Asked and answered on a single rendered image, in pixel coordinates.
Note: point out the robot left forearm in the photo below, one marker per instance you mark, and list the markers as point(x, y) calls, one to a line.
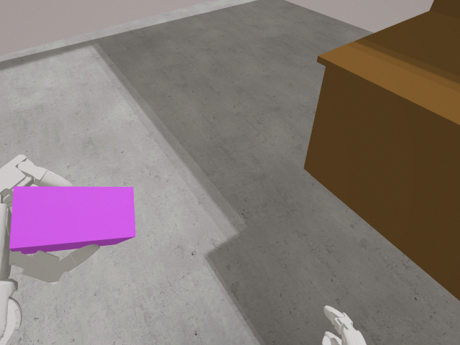
point(10, 311)

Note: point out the table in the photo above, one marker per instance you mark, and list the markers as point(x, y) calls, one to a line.
point(386, 136)

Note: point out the right robot hand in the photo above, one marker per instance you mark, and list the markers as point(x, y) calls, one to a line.
point(344, 326)

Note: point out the sponge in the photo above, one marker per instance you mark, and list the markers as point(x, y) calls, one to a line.
point(51, 218)

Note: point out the left robot hand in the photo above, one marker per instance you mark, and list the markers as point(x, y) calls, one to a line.
point(42, 266)

